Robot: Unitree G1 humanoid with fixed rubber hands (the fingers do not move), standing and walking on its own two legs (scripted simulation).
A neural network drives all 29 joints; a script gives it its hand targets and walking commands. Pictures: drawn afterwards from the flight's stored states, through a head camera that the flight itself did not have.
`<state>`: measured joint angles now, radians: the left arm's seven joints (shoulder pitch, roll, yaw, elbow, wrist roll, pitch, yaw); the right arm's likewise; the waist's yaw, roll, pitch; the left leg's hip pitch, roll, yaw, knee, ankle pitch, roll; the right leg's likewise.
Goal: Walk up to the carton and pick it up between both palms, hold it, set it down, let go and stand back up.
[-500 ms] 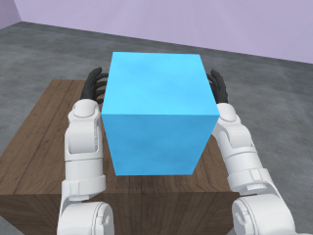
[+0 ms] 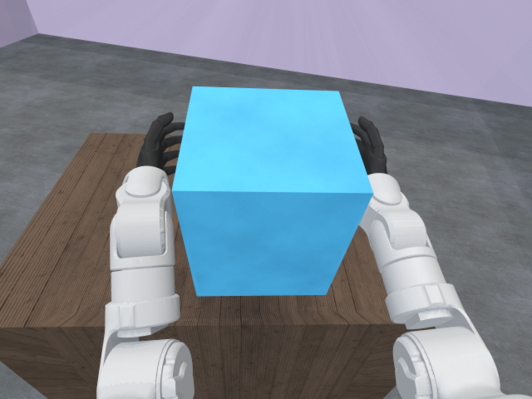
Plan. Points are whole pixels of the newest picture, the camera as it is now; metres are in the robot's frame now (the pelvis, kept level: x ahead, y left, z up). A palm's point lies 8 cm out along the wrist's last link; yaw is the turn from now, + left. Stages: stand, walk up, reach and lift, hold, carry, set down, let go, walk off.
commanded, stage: hold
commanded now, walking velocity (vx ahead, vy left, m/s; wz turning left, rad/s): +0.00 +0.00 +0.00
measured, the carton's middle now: (264, 198) +0.36 +0.00 +0.14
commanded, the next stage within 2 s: set down in 0.86 s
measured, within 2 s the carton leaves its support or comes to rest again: neither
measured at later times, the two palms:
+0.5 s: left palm (153, 169) +0.35 +0.16 +0.20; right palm (370, 175) +0.36 -0.15 +0.19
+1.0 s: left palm (154, 168) +0.35 +0.15 +0.21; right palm (371, 174) +0.36 -0.15 +0.19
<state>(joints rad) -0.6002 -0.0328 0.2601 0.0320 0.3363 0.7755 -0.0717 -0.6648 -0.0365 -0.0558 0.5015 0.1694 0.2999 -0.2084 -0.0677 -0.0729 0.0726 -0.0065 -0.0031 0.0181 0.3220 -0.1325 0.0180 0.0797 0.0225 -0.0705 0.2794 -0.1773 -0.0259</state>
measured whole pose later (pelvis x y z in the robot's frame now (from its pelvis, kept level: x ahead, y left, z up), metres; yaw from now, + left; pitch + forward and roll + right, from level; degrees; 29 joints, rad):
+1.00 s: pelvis +0.00 +0.00 +0.00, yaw +0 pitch -11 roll -1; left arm -0.60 -0.04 0.26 0.02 0.34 0.77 -0.07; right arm -0.66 -0.03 -0.06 0.50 0.16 0.28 -0.20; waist -0.07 -0.08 0.07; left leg -0.01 0.00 0.02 0.33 -0.13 0.02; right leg 0.08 0.02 -0.07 0.29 -0.18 -0.02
